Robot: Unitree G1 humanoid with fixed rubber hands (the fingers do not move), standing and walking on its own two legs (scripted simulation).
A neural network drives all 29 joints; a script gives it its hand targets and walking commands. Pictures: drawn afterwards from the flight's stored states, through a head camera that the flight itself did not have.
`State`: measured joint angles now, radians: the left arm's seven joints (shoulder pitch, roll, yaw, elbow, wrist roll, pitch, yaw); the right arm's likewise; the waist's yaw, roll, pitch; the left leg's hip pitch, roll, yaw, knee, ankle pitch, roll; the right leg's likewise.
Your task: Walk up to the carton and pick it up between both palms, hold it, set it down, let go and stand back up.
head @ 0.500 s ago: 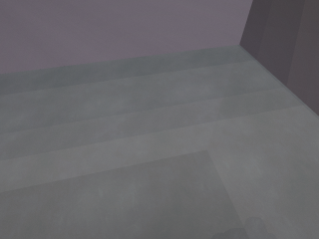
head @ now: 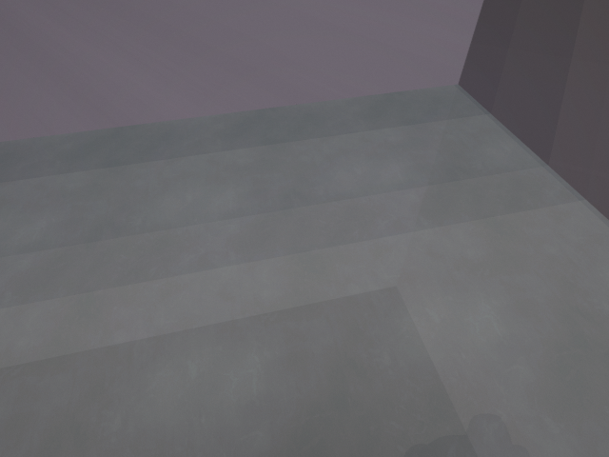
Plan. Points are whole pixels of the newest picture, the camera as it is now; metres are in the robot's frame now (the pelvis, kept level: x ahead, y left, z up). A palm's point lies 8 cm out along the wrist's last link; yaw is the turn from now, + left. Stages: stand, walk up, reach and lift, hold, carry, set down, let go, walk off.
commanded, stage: stand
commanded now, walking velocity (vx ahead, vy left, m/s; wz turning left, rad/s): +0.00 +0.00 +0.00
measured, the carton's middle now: out of the picture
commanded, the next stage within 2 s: walk up in 0.70 s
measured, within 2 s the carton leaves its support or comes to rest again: neither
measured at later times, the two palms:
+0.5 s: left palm out of the picture -0.03 +0.20 -0.15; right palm out of the picture -0.03 -0.19 -0.15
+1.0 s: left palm out of the picture -0.02 +0.21 -0.15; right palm out of the picture -0.01 -0.22 -0.15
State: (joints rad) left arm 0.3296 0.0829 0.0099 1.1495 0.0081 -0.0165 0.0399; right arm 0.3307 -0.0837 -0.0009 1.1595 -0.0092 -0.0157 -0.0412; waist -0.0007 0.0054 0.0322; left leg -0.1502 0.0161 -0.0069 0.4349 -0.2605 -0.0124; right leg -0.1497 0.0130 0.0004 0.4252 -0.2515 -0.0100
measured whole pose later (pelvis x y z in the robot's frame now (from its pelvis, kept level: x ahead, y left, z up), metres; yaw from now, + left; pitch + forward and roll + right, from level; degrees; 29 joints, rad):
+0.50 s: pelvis +0.00 +0.00 +0.00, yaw +0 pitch -2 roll +0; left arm 0.32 0.09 0.01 1.15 0.01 -0.02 0.04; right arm 0.32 -0.09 -0.01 1.17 -0.01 -0.01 -0.04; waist 0.00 0.00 0.05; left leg -0.14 0.02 0.00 0.44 -0.27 -0.01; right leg -0.14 0.01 0.00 0.43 -0.26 -0.01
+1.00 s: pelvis -0.01 +0.00 +0.00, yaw +0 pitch -1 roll +0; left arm 0.27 0.12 0.02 1.13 0.02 -0.01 0.05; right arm 0.25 -0.13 -0.04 1.12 -0.02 0.00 -0.05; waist 0.00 0.00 0.08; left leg -0.20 0.01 -0.01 0.51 -0.27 0.00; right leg -0.19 0.01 0.00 0.49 -0.27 -0.01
